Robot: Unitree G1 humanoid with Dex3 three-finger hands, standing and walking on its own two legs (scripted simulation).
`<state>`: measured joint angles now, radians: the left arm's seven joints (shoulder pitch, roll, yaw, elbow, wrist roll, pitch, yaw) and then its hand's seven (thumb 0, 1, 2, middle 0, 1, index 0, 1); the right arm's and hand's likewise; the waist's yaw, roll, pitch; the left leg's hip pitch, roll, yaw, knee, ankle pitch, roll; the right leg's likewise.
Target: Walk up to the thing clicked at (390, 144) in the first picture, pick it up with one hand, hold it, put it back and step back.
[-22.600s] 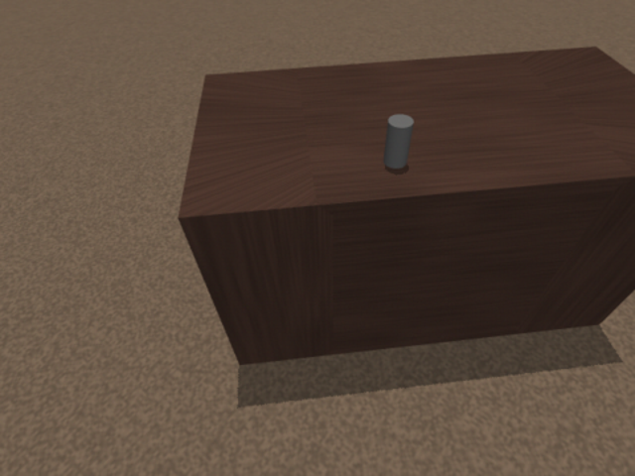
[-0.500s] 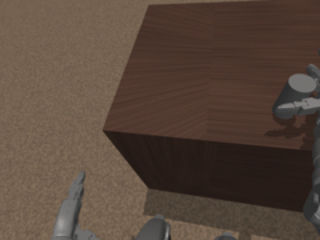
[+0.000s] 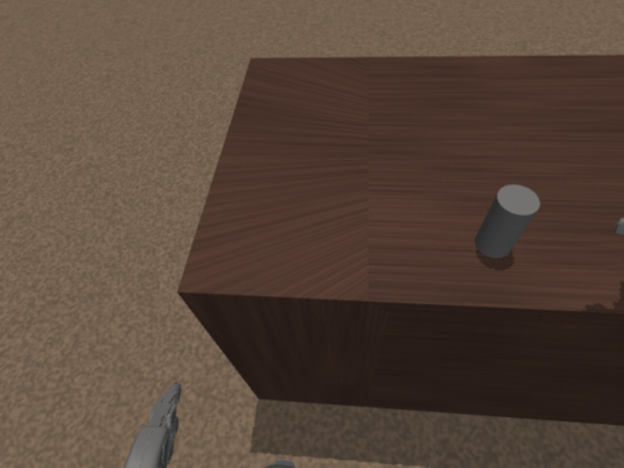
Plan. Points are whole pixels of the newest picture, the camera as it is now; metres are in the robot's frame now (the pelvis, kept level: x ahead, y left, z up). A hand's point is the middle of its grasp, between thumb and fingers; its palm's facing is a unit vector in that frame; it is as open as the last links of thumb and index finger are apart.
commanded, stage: sink last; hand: right
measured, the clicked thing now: (504, 223) +0.47 -0.21 +0.01
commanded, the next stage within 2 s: home in 1.06 s
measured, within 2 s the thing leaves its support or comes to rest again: neither
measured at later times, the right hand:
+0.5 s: hand out of the picture +0.26 -0.29 +0.09, palm faces +0.34 +0.86 -0.37, open 17.5 cm
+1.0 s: hand out of the picture +0.16 -0.27 +0.11, palm faces +0.42 +0.80 -0.43, open 17.6 cm
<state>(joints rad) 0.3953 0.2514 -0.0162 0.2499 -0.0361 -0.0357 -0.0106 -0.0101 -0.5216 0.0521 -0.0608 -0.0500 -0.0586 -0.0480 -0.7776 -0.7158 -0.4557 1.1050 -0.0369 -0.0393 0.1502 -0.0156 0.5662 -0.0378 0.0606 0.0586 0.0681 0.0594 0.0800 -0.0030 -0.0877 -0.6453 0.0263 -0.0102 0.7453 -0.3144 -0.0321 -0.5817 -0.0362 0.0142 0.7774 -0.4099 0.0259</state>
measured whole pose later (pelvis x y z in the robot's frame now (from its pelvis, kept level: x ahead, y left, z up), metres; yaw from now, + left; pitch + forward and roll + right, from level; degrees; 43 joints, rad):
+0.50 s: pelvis +0.02 +0.00 +0.02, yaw -1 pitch +4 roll +1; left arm 0.38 0.22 0.08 0.38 -0.05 0.02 0.00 -0.01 -0.53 0.07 -0.06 -0.05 -0.06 -0.05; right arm 0.23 -0.37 -0.32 -0.01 0.08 0.04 0.00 -0.02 0.56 -0.05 0.06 0.06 0.06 0.06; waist -0.03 -0.06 -0.07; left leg -0.37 0.03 0.01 0.60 -0.30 -0.03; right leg -0.32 -0.04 0.03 0.65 -0.40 0.02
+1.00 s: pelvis -0.01 +0.02 +0.02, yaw -2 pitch -1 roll -1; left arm 0.37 0.23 0.16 0.40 -0.03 -0.06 0.08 -0.01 -0.50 0.05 -0.06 -0.06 -0.06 -0.05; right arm 0.48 -0.32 -0.35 -0.16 0.07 -0.10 -0.04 -0.02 0.59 -0.05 0.05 0.06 0.06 0.06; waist -0.04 -0.05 -0.01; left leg -0.34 0.04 0.03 0.64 -0.29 -0.01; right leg -0.27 -0.02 0.05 0.61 -0.34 0.04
